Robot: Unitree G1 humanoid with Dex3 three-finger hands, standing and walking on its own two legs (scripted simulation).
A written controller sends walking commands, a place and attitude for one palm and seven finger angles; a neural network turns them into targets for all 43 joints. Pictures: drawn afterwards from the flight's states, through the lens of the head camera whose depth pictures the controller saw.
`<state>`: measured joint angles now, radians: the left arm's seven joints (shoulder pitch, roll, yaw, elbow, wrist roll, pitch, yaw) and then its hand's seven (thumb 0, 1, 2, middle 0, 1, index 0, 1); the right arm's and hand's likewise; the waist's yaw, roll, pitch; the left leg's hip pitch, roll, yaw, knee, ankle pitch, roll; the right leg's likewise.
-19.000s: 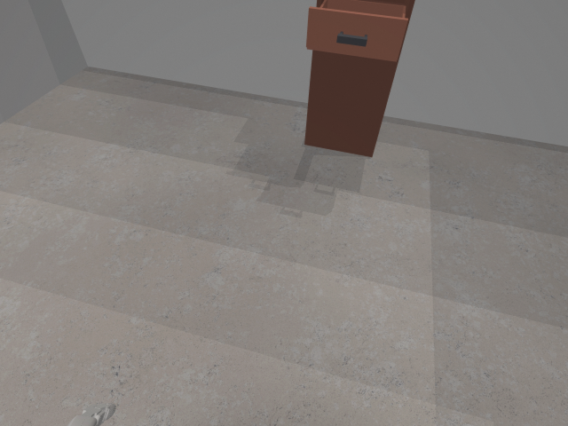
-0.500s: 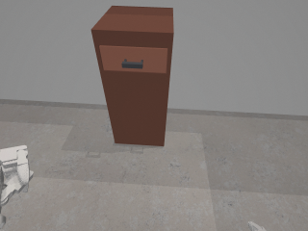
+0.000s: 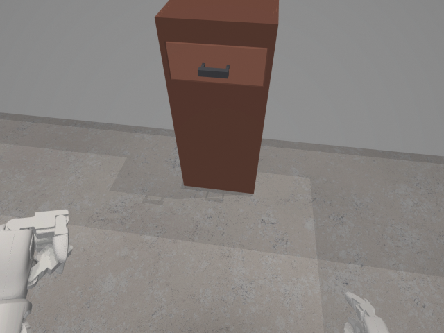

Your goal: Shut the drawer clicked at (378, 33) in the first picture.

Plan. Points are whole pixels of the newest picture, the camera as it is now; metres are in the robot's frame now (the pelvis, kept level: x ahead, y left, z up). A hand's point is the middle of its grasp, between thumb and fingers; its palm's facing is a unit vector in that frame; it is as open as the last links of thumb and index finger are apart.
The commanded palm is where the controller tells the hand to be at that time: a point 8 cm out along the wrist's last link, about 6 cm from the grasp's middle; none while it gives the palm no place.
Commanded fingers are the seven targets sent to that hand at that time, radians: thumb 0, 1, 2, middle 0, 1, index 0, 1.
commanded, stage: let the arm hang, fingers relaxed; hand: left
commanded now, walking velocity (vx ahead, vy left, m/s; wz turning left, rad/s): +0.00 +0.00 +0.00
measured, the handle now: (214, 69) +0.95 +0.08 +0.00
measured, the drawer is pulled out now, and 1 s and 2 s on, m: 0.00 0.00 0.00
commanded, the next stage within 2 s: look to check the result in 1.06 s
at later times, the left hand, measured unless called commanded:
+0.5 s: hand out of the picture -0.01 +0.20 -0.16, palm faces +0.06 -0.97 -0.24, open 4.9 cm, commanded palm none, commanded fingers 0.00 0.90 0.90 -0.28 -0.39 -0.28 -0.39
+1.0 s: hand out of the picture +0.01 +0.17 -0.16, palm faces +0.04 -0.98 -0.19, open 7.3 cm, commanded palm none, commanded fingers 0.00 0.90 0.90 -0.20 -0.30 -0.20 -0.30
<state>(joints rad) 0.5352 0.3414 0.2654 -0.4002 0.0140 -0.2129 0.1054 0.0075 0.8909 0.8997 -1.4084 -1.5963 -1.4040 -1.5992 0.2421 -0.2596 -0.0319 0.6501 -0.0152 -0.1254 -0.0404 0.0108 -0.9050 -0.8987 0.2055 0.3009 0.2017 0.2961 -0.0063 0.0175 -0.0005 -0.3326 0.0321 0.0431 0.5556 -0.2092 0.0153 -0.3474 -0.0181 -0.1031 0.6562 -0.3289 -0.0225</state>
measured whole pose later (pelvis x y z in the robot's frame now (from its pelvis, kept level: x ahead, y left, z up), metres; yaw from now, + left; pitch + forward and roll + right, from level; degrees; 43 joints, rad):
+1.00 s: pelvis +0.00 +0.01 +0.01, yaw +1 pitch -2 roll +0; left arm 0.26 0.13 0.01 1.14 0.02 0.00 0.03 0.01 0.92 0.90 -0.21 -0.30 -0.20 -0.31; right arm 0.31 -0.11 -0.01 1.10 -0.02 0.02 -0.03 0.01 -0.92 -0.90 0.20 0.30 0.20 0.30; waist -0.01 0.02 0.05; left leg -0.23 0.01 0.01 0.44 -0.18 0.00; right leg -0.20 0.02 0.02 0.45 -0.22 -0.01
